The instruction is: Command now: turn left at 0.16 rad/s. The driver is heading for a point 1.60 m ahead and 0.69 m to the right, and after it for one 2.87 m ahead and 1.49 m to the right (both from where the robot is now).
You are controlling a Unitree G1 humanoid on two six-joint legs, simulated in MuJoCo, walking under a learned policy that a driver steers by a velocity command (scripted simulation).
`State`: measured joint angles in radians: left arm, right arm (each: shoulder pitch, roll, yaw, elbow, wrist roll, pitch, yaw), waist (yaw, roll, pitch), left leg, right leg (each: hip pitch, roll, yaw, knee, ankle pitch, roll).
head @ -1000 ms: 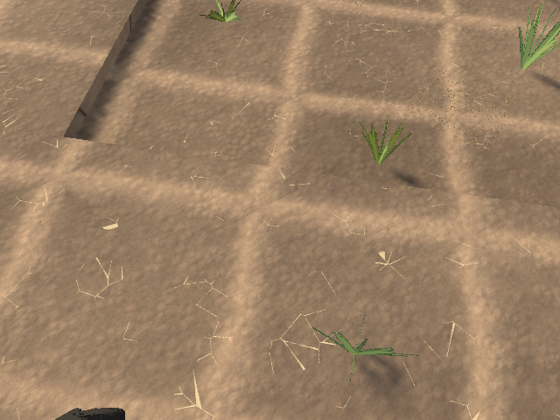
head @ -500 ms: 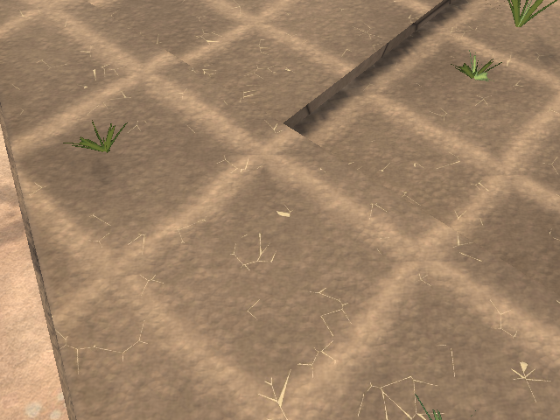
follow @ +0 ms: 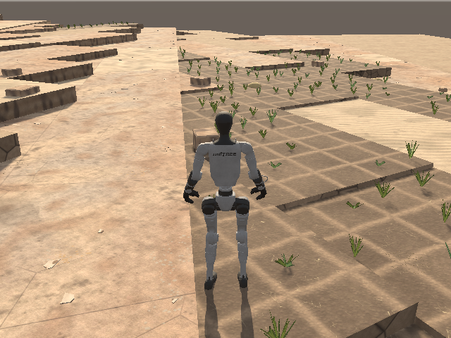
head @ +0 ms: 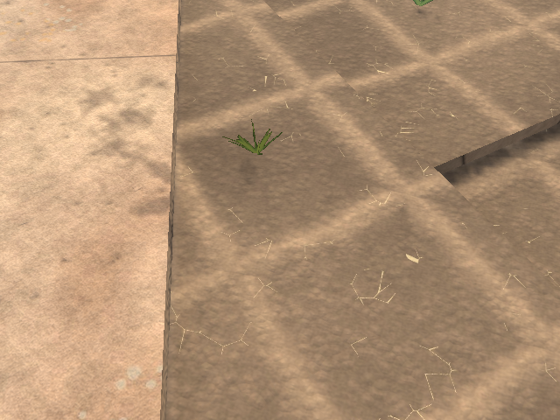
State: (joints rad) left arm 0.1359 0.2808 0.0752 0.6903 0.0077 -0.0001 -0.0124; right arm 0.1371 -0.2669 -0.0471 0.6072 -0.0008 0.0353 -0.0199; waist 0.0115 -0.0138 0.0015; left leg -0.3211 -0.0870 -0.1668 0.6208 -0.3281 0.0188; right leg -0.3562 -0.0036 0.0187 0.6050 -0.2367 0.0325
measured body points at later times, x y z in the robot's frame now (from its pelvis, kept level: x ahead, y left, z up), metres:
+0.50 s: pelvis +0.01 -0.01 +0.01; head +0.06 -0.01 +0.46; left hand +0.27 +0.21 -0.08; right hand +0.03 -0.32 -0.08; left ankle +0.00 +0.11 -0.73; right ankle -0.04 -0.13 -0.65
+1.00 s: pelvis +0.03 -0.08 +0.01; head +0.05 -0.13 +0.46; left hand +0.34 +0.03 -0.06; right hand -0.03 -0.40 -0.09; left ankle +0.18 +0.01 -0.68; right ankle -0.02 -0.15 -0.73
